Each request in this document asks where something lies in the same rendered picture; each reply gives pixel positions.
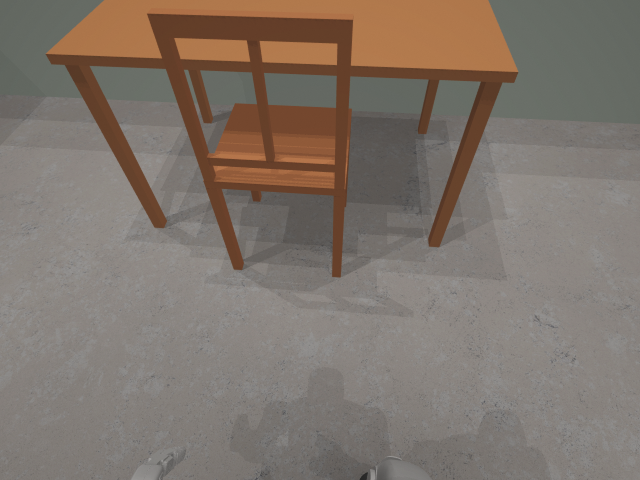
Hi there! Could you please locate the left robot hand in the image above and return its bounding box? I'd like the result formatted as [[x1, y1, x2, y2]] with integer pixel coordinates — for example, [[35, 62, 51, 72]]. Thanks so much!
[[130, 446, 186, 480]]

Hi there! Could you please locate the table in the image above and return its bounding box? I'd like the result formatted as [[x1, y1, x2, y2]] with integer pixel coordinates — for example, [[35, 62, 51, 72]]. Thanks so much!
[[46, 0, 518, 247]]

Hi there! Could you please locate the chair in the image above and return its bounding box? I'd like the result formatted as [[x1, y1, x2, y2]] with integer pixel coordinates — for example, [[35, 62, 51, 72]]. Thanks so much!
[[147, 8, 353, 278]]

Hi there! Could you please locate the right robot shin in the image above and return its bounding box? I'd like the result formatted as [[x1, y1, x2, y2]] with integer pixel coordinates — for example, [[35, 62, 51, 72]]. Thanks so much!
[[377, 456, 402, 466]]

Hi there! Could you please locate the robot right thigh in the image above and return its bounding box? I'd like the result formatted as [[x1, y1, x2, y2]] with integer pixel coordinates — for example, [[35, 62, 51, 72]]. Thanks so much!
[[367, 460, 432, 480]]

